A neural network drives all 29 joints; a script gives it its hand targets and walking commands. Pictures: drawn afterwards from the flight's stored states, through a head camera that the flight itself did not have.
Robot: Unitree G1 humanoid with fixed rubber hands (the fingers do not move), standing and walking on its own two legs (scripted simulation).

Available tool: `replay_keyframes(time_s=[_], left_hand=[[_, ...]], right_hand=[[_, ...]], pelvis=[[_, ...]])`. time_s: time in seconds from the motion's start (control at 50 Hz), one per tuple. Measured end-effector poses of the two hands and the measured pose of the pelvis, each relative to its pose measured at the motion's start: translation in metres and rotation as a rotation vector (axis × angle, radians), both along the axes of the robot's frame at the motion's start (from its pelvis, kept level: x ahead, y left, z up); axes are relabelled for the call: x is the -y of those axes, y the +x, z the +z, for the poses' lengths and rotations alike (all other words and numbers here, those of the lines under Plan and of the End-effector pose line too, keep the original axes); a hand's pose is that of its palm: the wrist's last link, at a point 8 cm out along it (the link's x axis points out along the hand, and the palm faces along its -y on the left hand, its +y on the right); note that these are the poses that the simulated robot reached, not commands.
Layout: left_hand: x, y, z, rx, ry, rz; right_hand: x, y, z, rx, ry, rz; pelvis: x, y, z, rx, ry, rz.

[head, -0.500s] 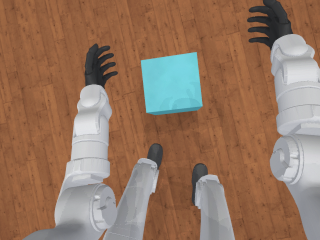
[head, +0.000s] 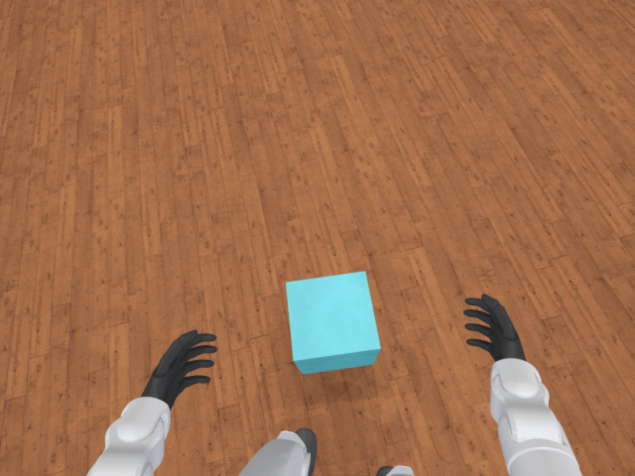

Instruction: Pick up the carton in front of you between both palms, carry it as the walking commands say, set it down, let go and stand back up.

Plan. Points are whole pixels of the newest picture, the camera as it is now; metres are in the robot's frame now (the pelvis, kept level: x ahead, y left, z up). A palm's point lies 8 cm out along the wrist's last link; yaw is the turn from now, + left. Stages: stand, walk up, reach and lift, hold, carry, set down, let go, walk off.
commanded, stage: let go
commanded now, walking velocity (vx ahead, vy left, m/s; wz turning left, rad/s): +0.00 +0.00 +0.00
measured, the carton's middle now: (332, 326) +0.45 +0.07 -0.62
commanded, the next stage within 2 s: stand in 0.84 s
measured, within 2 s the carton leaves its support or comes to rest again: neither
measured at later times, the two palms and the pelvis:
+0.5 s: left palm (170, 395) +0.20 +0.21 -0.04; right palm (593, 465) +0.20 -0.25 -0.04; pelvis +0.04 -0.02 +0.03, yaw +1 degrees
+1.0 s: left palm (131, 419) +0.17 +0.26 -0.06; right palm out of the picture +0.16 -0.28 -0.05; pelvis +0.02 -0.01 +0.02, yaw +1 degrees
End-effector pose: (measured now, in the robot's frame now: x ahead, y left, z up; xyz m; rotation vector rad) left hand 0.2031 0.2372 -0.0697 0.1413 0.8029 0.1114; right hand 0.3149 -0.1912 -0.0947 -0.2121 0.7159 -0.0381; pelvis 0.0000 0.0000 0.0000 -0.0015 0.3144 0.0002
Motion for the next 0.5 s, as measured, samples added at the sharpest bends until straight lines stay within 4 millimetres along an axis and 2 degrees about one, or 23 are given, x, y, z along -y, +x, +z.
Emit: replay_keyframes(time_s=[0.08, 0.16, 0.36, 0.5], left_hand=[[-0.002, -0.019, 0.012, -0.008, -0.001, 0.015], [-0.001, -0.026, 0.02, -0.011, 0.001, 0.017], [0.013, -0.009, 0.028, 0.011, 0.005, -0.011], [0.023, -0.003, 0.03, 0.012, 0.015, -0.033]], right_hand=[[0.004, -0.015, 0.011, -0.009, -0.003, 0.015], [0.01, -0.03, 0.022, -0.019, -0.003, 0.02], [0.042, -0.082, 0.045, -0.056, 0.003, -0.014], [0.061, -0.113, 0.055, -0.065, 0.012, -0.043]], pelvis=[[-0.001, 0.012, 0.008, 0.069, 0.002, 0.013], [0.001, 0.022, 0.015, 0.131, 0.005, 0.023], [0.012, 0.04, 0.026, 0.247, 0.016, 0.024], [0.021, 0.042, 0.029, 0.311, 0.02, 0.015]])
